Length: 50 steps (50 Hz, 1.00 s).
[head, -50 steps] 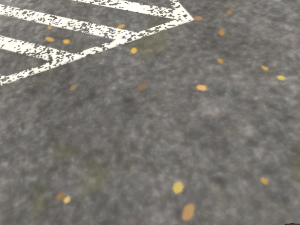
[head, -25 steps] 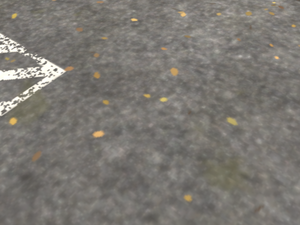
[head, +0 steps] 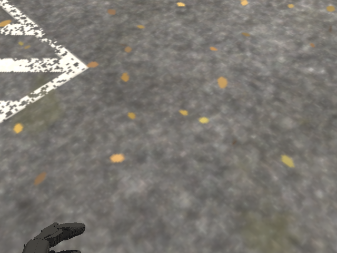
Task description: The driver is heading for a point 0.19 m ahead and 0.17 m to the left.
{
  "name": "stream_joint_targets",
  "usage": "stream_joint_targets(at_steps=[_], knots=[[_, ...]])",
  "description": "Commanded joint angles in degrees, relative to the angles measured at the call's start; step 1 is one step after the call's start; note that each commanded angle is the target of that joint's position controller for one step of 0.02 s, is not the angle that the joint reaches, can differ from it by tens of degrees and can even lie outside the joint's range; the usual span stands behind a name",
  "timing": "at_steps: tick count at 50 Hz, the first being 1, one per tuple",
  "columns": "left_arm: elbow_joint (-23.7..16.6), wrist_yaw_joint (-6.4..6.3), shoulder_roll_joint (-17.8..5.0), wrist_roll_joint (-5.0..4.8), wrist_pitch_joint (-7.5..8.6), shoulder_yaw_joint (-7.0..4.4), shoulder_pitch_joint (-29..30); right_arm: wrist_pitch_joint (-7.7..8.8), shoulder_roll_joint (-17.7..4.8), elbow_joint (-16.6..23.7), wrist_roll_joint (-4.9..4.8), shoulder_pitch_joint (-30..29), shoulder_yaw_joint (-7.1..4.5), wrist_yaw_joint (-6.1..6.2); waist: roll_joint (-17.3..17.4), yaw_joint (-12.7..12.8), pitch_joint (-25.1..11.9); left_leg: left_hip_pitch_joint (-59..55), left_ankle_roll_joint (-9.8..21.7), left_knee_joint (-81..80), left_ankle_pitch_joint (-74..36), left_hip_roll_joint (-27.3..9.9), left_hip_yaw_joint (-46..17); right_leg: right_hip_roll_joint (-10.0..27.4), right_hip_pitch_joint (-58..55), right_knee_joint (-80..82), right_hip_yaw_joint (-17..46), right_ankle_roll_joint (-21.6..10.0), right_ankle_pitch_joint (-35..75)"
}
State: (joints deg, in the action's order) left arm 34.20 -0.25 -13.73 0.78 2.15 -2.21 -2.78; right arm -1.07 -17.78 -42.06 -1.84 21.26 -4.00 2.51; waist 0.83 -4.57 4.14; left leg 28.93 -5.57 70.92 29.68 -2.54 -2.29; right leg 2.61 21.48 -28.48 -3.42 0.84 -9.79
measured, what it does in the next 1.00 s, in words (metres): walks ahead: left foot, then right foot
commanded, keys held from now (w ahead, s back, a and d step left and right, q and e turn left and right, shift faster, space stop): q+shift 0.06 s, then shift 0.94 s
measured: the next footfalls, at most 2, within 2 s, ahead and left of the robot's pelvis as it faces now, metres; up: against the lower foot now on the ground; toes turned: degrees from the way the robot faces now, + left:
left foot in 0.22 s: +0.17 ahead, +0.14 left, +0.00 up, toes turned +12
right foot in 0.56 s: +0.17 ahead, -0.11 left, +0.00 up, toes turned +12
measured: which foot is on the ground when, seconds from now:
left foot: up 0.00-0.20, down 0.22-1.00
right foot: down 0.00-0.24, up 0.26-0.54, down 0.56-1.00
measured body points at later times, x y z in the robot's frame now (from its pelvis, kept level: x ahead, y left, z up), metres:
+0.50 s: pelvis +0.10 +0.02 +0.00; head +0.13 +0.04 +0.45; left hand +0.16 +0.32 -0.12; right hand +0.34 -0.18 -0.08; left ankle +0.13 +0.13 -0.73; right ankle +0.12 -0.12 -0.70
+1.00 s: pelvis +0.14 -0.01 +0.00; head +0.15 -0.01 +0.45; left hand +0.19 +0.26 -0.12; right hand +0.30 -0.25 -0.12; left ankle +0.13 +0.13 -0.73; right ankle +0.14 -0.12 -0.73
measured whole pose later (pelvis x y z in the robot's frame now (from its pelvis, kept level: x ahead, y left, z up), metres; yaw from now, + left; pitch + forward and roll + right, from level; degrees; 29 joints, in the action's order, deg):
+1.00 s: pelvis +0.14 -0.01 +0.00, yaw +13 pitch -2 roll +0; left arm 52.2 -0.3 -13.5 0.4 0.7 -0.1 -9.4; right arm -1.1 -14.6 -48.6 0.6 11.2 -2.7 2.0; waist 0.1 -0.4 2.1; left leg 12.7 -1.5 27.5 13.3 -0.8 -1.4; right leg -0.2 8.6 -28.0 -1.5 -1.0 -17.9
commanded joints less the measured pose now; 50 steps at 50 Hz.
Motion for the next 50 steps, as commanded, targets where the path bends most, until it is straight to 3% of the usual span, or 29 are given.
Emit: stream_joint_targets(at_steps=[1, 3, 7, 10, 11, 12, 13, 14, 15, 16, 17, 20, 22, 25, 27, 28, 29, 30, 31, 32, 35, 41, 50], knots=[[-0.79, -0.41, -7.02, 0.59, 0.91, -2.88, 1.37, -1.88, -1.13, 5.66, 0.52, 2.59, -0.8, 0.49, -10.46, 1.35, -5.74, 3.5, -0.8, -3.85, -4.55, -4.6, 0.91, 15.29, -6.56, 13.31, 5.17, -12.53, 21.8], [0.54, -0.63, -8.76, 0.11, 1.54, -3.63, 2.73, -1.9, -1.1, 7.35, 1.24, -0.15, -0.79, -0.44, -8.87, 1.23, -6.43, 0.48, 0.63, -12.56, -11.54, -5.53, 0.78, 15.91, -6.93, 13.76, 2.0, -12.64, 21.48], [2.95, 0.08, -11.3, -2.12, 1.53, -4.37, 2.21, -1.94, -2.75, 8.97, 1.26, -3.58, -0.87, -3.03, -6.95, 2.08, -7.81, -7.53, 3.99, -26.56, -19.0, -2.62, 2.57, 15.89, -9.01, 10.8, -1.11, -11.73, 23.23], [4.41, 0.84, -12.49, -4.02, 1.03, -4.54, 1.2, -2.05, -5.19, 10.57, 1.65, -5.07, -1.81, -3.49, -3.92, 1.06, -7.31, -14.37, 7.13, -37.73, -22.94, 0.72, 4.37, 15.04, -8.69, 3.36, -2.41, -8.28, 16.1], [5.66, 1.15, -10.82, -3.5, 0.88, -3.98, -1.72, -1.89, -7.41, 10.41, 2.03, -4.07, -2.67, -2.92, -0.6, 1.01, -8.27, -20.22, 8.79, -40.73, -28.36, 1.8, 3.6, 12.43, -6.47, -2.31, -3.96, -5.58, 11.53], [6.13, 1.36, -8.4, -0.96, 0.52, -2.98, -5.43, -1.58, -13.34, 11.51, 2.17, -2.79, -4.06, -1.78, 11.64, 1.61, -10.57, -28.14, 12.02, -44.37, -54.07, -7.06, -7.42, 6.88, -0.1, -15.72, -8.51, -0.65, -3.54], [4.7, 1.09, -6.84, 0.74, -0.45, -1.75, -7.67, -1.09, -15.72, 14.27, 3.72, -5.2, -3.42, -1.39, 20.65, 3.3, -15.1, -32.02, 24.65, -47.12, -57.59, -21.84, -25.77, 0.09, 10.13, -32.94, -4.52, 3.56, -32.37], [5.39, 0.66, -11.62, -0.82, -1.59, -3.11, -3.43, -0.16, -12.14, 14.15, 3.48, -4.86, -2.35, -2.27, 10.72, -0.65, -16.76, -28.9, 26.3, -49.38, -50.14, -19.95, -24.12, -0.07, 11.18, -39.53, 3.01, 3.41, -30.95], [4.95, 0.29, -11.87, -2.01, -2.24, -3.25, -2.35, 0.63, -11.71, 13.07, 3.2, -6.03, -1.88, -2.62, 9.11, 0.46, -13.43, -26.33, 23.82, -49.61, -45.83, -17.15, -18.65, 0.75, 12.61, -40.87, 3.9, 2.58, -27.48], [5.95, -0.3, -11.07, -1.84, -2.58, -3.16, -3.5, 0.94, -10.63, 12.51, 2.52, -8.57, -1.64, -2.61, 6.51, 1.93, -12.18, -25.13, 20.91, -49.7, -40.26, -14.46, -15.74, 1.67, 12.65, -38.89, 4.82, 2.15, -24.06], [6.57, -0.76, -11.32, -1.26, -2.91, -3.22, -4.01, 0.87, -9.0, 12.58, 2.1, -11.46, -0.92, -2.41, 6.35, 2.96, -10.98, -22.8, 19.33, -49.93, -39.18, -13.25, -13.5, 2.09, 11.31, -36.61, 5.28, 2.53, -21.09], [8.45, -0.78, -9.57, -1.24, -3.29, -2.67, -7.58, 0.91, -6.72, 12.71, 2.95, -15.83, 0.11, -1.91, 6.51, 5.5, -11.61, -17.85, 18.64, -49.99, -41.96, -10.38, -8.44, 0.99, 3.11, -29.72, 4.06, 3.6, -15.99], [8.63, -0.79, -7.59, -1.11, -3.32, -1.72, -6.95, 0.94, -6.26, 11.92, 2.81, -16.25, 0.11, -1.83, 6.11, 4.76, -11.6, -17.83, 18.71, -49.63, -39.62, -9.86, -7.87, 0.88, -0.16, -21.09, 3.97, 3.66, -14.81], [8.72, -0.5, -7.63, -1.15, -3.46, -1.33, -6.75, 0.64, -6.08, 9.93, 2.71, -15.59, 0.16, -1.96, 6.88, 3.73, -11.16, -17.19, 19.32, -49.8, -32.26, -10.31, -9.86, 0.12, -4.43, -12.1, 3.4, 3.31, -11.73], [9.89, -0.04, -6.72, -0.72, -3.31, -1.07, -9.42, 0.57, -4.44, 8.91, 2.07, -17.34, 0.88, -2.26, 6.21, 6.04, -10.01, -13.57, 16.89, -48.91, -23.32, -8.45, -9.28, -0.93, -11.09, -0.83, 1.88, 1.92, -2.93], [10.18, 0.19, -6.8, 0.2, -3.17, -0.85, -10.04, 0.81, -2.7, 7.64, 2.01, -15.59, 1.5, -2.48, 4.5, 6.38, -9.23, -11.35, 13.73, -48.57, -17.59, -6.37, -8.45, -0.24, -14.78, 4.58, 3.18, 0.75, 3.11], [9.59, 0.03, -9.82, 0.92, -2.99, -1.16, -9.86, 1.12, -1.4, 6.81, 2.88, -13.61, 1.94, -2.65, -0.69, 4.54, -8.22, -9.08, 9.99, -45.02, -11.81, -2.85, -5.97, 5.33, -16.28, 6.49, 9.72, -1.33, 9.52], [10.0, -0.16, -12.04, 0.26, -2.91, -1.5, -6.11, 1.19, -0.27, 6.65, 3.43, -10.24, 1.92, -2.83, -9.58, -0.12, -6.63, -13.04, 6.88, -45.3, -10.08, 1.51, -0.93, 7.74, -7.94, 6.92, 11.31, -4.94, -0.76], [9.02, 0.07, -8.79, 0.33, -2.55, -0.81, -3.37, 0.99, -1.95, 6.11, 3.91, -13.5, 1.72, -2.51, -9.48, 1.96, -4.58, -18.26, 5.37, -44.27, -13.5, 1.71, -0.38, 6.36, -1.4, 9.58, 11.62, -5.27, -11.91], [9.19, 0.12, -7.6, 0.87, -2.08, -0.34, -3.07, 0.8, -3.24, 6.07, 3.48, -15.47, 1.1, -2.19, -8.59, 2.73, -3.2, -19.44, 5.53, -43.73, -15.74, 1.58, -0.54, 5.07, 0.15, 10.35, 10.64, -3.87, -15.11], [10.72, -0.09, -7.6, 0.28, -0.6, -0.04, -5.27, 0.27, -2.73, 4.6, 3.26, -14.52, 0.93, -1.36, -6.58, 3.54, -2.99, -19.04, 6.52, -44.55, -19.91, 0.71, -1.78, 3.41, -2.62, 8.58, 8.53, -2.01, -8.98], [12.74, -0.74, -7.05, -0.09, -0.74, 0.37, -7.44, 0.98, -1.84, 1.06, 2.71, -12.91, 0.57, -1.09, -1.6, 4.82, -4.62, -18.59, 5.68, -45.02, -25.94, 0.38, -1.7, 2.11, -7.71, 6.08, 6.98, -2.62, -1.06], [16.51, -0.11, -6.79, -0.42, -0.97, 0.55, -6.93, 0.58, -2.93, -4.64, 2.38, -10.88, -0.05, -0.07, -0.7, 4.65, -5.18, -21.39, 5.08, -45.44, -30.74, -0.26, -1.65, 1.14, -10.06, 6.35, 6.03, -3.07, 6.51]])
